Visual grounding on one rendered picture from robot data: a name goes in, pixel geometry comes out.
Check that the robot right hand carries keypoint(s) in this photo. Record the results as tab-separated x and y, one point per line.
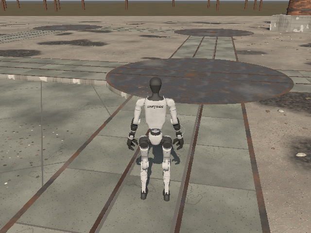
180	142

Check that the right robot forearm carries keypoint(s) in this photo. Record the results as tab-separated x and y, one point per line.
178	130

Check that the robot torso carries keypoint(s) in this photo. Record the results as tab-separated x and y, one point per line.
155	117

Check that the robot right upper arm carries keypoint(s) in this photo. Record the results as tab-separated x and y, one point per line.
173	112

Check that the left robot forearm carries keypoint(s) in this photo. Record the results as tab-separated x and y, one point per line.
132	130

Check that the robot right foot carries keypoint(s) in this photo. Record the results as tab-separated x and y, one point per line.
166	197

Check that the robot left hand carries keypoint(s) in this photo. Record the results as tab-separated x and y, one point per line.
129	143

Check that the robot left upper arm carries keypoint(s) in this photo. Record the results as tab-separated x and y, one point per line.
138	109

